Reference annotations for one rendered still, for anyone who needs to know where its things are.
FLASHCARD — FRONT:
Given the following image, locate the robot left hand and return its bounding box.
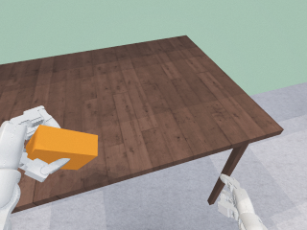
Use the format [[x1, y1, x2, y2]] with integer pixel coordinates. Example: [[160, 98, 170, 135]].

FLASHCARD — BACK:
[[0, 105, 70, 182]]

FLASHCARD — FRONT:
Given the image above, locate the robot right hand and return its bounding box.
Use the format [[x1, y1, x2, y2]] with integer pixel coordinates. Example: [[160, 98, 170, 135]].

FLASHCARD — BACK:
[[217, 173, 255, 220]]

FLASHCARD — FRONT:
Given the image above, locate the right robot forearm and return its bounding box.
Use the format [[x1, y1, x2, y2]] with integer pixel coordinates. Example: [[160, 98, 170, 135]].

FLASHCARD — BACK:
[[237, 212, 268, 230]]

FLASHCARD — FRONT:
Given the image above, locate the left robot forearm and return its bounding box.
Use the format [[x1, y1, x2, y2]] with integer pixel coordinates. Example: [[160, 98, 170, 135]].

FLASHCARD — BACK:
[[0, 168, 21, 230]]

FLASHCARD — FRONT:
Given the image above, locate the sponge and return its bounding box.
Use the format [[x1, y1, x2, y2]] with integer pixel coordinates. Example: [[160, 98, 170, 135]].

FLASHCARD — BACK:
[[26, 125, 98, 170]]

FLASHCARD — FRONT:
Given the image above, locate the table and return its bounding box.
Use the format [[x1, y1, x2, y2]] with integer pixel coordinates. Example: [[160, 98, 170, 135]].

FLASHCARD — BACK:
[[0, 35, 284, 214]]

